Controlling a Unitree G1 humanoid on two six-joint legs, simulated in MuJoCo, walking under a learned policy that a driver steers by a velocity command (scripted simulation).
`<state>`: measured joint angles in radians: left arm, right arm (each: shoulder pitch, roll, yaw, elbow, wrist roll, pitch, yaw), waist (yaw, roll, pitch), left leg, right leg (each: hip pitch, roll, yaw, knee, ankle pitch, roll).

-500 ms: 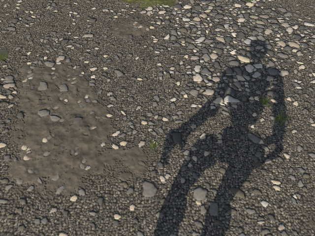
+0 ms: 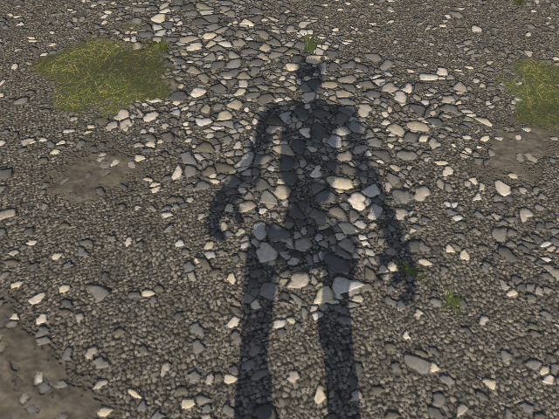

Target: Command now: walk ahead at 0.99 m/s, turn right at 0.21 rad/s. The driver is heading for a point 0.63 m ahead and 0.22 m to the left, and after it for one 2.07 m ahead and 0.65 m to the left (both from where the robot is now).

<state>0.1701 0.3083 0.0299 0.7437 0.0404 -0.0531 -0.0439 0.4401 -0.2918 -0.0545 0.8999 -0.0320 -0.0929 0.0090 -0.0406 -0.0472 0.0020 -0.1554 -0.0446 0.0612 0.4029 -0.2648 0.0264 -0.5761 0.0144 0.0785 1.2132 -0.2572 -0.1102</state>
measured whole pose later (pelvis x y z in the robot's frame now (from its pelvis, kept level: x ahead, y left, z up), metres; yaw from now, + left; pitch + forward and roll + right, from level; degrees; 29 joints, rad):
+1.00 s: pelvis +0.84 +0.09 -0.01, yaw +41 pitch +2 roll -1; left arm -0.02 0.28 0.04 0.60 0.01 -0.08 0.03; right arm 0.21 -0.31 -0.08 0.67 0.03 0.03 -0.05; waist -0.06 -0.02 0.05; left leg -0.30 -0.24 -0.20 0.52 -0.22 0.14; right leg -0.67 -0.01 0.19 0.71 -0.06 0.10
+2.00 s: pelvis +0.96 +0.15 -0.02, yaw +39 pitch +2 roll +1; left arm 0.19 0.27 0.08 0.72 -0.02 0.03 -0.01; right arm 0.23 -0.26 -0.08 0.73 0.00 0.02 -0.07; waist -0.01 0.01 0.03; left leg -0.20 0.01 0.07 0.60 -0.43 0.01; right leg -0.49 -0.02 -0.02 0.86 -0.43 0.02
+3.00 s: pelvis +1.04 +0.18 +0.00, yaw +4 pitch +0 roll +0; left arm 0.22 0.25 0.03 0.69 0.01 0.04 0.02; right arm 0.20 -0.24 -0.02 0.73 -0.01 -0.01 -0.01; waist -0.02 0.01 0.04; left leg -0.28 -0.01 -0.06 0.52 -0.24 -0.02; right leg -0.19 0.02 0.07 0.50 -0.30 0.00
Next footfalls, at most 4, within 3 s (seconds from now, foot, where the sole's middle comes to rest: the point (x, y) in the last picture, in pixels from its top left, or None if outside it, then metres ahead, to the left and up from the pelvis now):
0.24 right None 0.45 -0.11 -0.78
0.66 left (226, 293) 0.86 0.13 -0.78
1.10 right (229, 222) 1.11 0.13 -0.78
1.42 left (193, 291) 0.87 0.22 -0.78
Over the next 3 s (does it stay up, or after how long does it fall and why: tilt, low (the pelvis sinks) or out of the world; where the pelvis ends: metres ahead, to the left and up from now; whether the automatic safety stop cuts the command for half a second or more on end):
stays up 1.04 0.18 0.00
